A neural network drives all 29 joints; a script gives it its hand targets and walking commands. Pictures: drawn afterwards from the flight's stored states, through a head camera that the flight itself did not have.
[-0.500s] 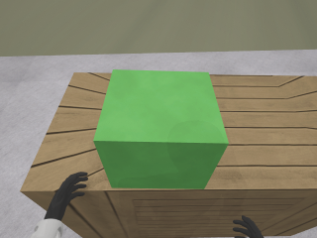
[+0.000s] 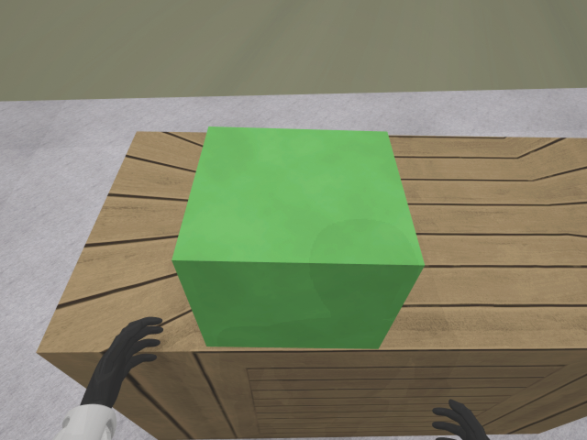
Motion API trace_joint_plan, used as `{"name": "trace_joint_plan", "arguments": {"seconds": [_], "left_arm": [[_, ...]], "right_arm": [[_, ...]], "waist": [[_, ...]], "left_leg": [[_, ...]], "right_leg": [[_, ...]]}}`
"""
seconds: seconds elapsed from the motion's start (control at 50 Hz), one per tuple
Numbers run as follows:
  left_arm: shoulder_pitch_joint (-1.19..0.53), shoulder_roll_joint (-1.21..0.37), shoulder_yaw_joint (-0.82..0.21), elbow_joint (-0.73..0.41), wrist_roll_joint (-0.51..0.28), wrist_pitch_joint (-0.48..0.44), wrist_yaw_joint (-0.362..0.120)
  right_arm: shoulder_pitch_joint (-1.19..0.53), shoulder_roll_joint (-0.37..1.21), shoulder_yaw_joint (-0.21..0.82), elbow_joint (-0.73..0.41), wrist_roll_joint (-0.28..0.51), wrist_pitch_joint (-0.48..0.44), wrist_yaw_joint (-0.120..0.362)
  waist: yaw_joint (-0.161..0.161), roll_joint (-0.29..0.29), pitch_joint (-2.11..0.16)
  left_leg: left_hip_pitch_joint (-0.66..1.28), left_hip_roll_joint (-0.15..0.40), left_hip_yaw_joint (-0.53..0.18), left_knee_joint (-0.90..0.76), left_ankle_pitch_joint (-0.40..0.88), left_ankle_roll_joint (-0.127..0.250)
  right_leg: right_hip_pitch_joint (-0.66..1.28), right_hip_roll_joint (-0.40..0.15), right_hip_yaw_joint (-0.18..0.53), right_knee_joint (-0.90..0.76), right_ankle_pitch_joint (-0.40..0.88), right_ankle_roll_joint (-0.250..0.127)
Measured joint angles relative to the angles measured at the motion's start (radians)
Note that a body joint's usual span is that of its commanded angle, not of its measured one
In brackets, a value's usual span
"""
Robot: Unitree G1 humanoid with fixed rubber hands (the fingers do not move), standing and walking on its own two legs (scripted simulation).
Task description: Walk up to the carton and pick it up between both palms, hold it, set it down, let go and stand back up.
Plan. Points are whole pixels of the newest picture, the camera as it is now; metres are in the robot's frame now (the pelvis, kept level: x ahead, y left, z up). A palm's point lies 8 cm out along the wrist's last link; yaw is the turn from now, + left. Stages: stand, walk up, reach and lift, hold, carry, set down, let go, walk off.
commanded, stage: stand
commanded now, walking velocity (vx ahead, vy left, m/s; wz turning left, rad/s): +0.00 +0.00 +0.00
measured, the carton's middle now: (295, 240) +0.38 +0.01 +0.05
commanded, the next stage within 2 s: none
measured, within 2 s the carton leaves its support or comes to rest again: neither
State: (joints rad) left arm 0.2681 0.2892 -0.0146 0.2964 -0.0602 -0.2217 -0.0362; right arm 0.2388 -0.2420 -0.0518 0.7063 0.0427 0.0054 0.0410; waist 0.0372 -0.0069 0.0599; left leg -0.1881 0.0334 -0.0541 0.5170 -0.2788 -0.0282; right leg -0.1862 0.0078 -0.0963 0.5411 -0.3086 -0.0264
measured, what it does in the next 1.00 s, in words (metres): stands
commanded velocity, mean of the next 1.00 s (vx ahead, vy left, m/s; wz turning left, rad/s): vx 0.00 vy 0.00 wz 0.00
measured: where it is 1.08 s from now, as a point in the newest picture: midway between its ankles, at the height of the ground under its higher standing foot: outside the picture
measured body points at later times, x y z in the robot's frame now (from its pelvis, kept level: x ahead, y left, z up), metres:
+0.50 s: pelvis +0.00 +0.00 +0.00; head +0.01 +0.01 +0.45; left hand +0.20 +0.24 -0.01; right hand +0.13 -0.25 -0.11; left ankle +0.01 +0.16 -0.73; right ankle +0.00 -0.08 -0.73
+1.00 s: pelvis +0.00 +0.01 +0.00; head +0.01 +0.01 +0.45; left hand +0.20 +0.24 -0.01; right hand +0.12 -0.26 -0.11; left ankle +0.01 +0.16 -0.73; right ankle +0.00 -0.08 -0.73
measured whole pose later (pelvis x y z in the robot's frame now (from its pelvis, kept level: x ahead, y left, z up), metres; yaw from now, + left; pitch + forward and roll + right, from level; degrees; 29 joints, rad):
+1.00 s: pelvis +0.00 +0.01 +0.00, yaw +0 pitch -3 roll +0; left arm 0.27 0.32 -0.05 0.30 -0.06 -0.25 -0.04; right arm 0.24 -0.26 -0.05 0.72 0.04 0.01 0.04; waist 0.03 -0.01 0.06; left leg -0.20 0.03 -0.05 0.53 -0.28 -0.03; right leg -0.19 0.01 -0.10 0.53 -0.30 -0.03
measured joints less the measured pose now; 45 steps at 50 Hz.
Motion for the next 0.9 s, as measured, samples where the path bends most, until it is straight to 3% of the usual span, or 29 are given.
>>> {"name": "trace_joint_plan", "arguments": {"seconds": [0.9], "left_arm": [[0.000,0.029,-0.033,-0.001,0.000,-0.027,0.001]], "right_arm": [[0.000,-0.020,0.000,0.017,0.000,0.009,0.000]], "waist": [[-0.002,0.000,0.005]], "left_leg": [[-0.010,0.000,0.000,0.009,-0.002,-0.001]], "right_leg": [[-0.001,0.000,0.000,-0.009,0.007,0.000]]}}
